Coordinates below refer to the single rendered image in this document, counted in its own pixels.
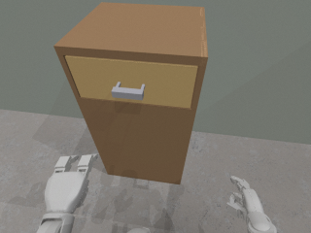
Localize robot left forearm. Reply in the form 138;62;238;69
36;211;75;233

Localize robot right hand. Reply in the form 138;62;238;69
226;176;264;220

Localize drawer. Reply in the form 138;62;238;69
64;55;198;109

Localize robot right forearm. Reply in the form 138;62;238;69
246;212;277;233

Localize cabinet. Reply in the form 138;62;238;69
53;2;208;184

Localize handle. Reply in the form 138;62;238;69
111;82;145;101

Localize robot left hand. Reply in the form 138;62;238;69
44;153;99;214

